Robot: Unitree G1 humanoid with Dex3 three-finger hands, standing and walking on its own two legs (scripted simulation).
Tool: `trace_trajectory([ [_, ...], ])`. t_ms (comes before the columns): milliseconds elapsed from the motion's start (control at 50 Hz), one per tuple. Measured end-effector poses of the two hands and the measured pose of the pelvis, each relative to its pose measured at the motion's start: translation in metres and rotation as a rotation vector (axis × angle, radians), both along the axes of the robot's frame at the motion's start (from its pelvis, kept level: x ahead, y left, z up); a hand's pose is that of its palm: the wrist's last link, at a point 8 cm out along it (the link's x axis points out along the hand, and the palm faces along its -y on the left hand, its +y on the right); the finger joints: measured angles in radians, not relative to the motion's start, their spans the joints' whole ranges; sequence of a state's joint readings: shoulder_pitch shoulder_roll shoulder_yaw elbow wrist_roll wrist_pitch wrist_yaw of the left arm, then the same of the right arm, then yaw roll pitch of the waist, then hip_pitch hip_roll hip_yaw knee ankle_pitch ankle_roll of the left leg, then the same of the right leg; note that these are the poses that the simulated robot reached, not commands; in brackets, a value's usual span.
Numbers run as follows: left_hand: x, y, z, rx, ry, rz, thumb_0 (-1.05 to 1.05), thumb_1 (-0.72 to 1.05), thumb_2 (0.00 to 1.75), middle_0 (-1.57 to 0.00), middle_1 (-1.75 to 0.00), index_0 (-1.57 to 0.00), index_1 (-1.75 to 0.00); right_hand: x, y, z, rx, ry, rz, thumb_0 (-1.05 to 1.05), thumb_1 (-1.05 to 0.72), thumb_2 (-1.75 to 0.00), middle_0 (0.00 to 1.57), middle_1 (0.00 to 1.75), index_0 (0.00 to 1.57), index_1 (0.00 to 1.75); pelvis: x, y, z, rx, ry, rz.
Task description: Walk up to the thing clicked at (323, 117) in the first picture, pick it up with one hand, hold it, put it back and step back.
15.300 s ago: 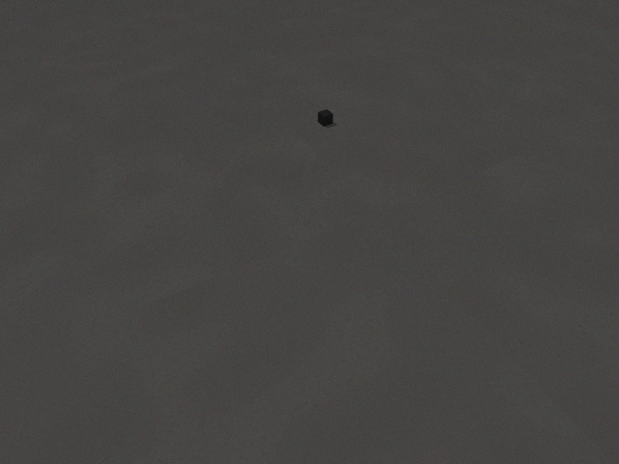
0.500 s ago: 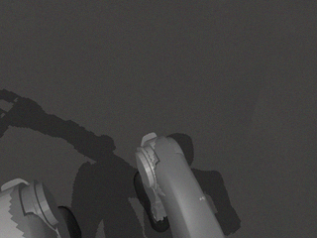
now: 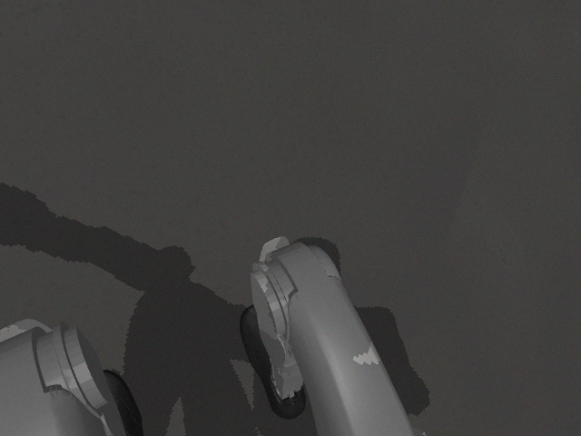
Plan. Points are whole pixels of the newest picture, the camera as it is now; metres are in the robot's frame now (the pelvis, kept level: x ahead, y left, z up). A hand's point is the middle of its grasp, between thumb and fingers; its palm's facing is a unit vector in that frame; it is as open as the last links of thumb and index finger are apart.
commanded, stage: rest palm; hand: left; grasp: from above
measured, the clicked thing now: out of the picture +0.46 +0.33 -0.29
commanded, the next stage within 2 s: close in 0.76 s
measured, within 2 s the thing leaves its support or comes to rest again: neither
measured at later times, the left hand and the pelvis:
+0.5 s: hand out of the picture +0.46 +0.32 -0.25, palm faces -0.25 -0.35 -0.90, open 14.1 cm; pelvis +0.00 +0.01 +0.00, yaw -2 degrees
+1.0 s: hand out of the picture +0.46 +0.32 -0.26, palm faces -0.25 -0.34 -0.91, open 13.6 cm; pelvis -0.01 +0.01 +0.00, yaw -3 degrees
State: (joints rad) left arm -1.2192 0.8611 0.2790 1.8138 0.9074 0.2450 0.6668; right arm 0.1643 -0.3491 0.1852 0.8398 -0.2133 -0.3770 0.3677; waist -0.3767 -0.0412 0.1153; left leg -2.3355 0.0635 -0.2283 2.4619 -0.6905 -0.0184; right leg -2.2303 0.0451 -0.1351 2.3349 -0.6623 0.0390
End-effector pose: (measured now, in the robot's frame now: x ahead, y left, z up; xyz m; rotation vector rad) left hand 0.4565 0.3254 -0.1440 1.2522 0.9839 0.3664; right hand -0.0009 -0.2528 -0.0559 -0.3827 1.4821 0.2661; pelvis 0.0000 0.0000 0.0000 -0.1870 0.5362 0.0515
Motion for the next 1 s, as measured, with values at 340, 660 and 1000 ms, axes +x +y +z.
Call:
trace_trajectory([
  [340, -0.006, -0.006, -0.046, -0.015, 0.005, 0.027, 0.0, -0.56, 0.97, -0.13, -1.04, -0.11, -1.06, -0.018, 0.013, 0.017, -0.002, 0.063, 0.059, 0.0, -0.93, -0.91, 0.19, 0.3, 0.2, 0.3, -0.006, 0.002, -0.001, -0.025, -0.044, -0.01],
  [660, 0.003, 0.0, -0.053, 0.002, 0.009, 0.043, 0.0, -0.56, 0.98, -0.13, -1.03, -0.11, -1.05, -0.01, 0.023, 0.022, 0.005, 0.044, 0.086, 0.0, -0.94, -0.91, 0.19, 0.3, 0.2, 0.3, -0.004, 0.007, -0.002, -0.056, -0.058, -0.016],
  [1000, 0.001, -0.002, -0.062, -0.005, -0.006, 0.044, 0.0, -0.47, 0.93, -0.17, -1.01, -0.17, -1.02, -0.003, 0.022, 0.031, -0.015, 0.028, 0.142, 0.0, -0.93, -0.91, 0.19, 0.3, 0.2, 0.3, -0.009, 0.008, 0.0, -0.069, -0.082, -0.019],
])
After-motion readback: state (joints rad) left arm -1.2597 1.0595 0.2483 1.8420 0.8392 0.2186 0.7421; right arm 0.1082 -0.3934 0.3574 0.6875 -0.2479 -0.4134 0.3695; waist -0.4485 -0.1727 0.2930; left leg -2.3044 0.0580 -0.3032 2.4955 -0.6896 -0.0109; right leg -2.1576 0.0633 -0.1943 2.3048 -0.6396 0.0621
